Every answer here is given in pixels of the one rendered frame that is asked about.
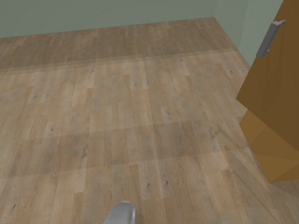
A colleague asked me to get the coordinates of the handle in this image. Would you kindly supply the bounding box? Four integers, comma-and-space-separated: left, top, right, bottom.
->
256, 20, 286, 59

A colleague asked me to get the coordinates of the cupboard door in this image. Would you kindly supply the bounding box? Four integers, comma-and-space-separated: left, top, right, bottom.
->
235, 0, 299, 152

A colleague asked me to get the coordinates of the left robot thigh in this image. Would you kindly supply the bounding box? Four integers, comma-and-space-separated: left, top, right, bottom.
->
103, 203, 136, 224

